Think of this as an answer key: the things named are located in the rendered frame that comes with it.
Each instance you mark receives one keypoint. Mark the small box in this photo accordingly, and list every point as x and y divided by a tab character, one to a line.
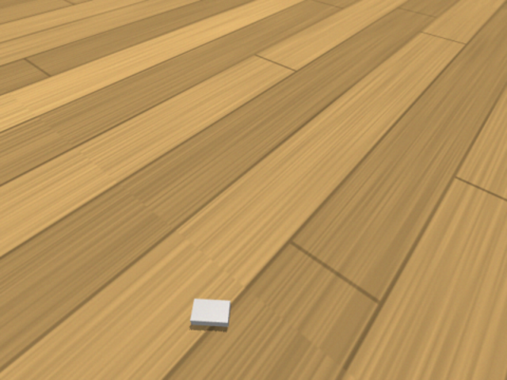
211	312

